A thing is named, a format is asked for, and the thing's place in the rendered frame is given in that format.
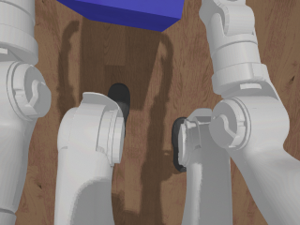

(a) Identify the carton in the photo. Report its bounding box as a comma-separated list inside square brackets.
[56, 0, 185, 32]

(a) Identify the robot right upper arm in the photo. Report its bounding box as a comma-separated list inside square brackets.
[208, 96, 300, 225]

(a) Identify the robot left thigh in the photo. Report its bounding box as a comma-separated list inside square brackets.
[53, 103, 125, 225]

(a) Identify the left robot shin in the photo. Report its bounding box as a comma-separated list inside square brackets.
[57, 92, 124, 152]

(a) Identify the right robot forearm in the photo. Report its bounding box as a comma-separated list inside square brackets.
[199, 0, 283, 105]

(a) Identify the left robot forearm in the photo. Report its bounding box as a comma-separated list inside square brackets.
[0, 0, 38, 66]

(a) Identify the robot left upper arm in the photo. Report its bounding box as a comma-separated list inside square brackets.
[0, 60, 52, 225]

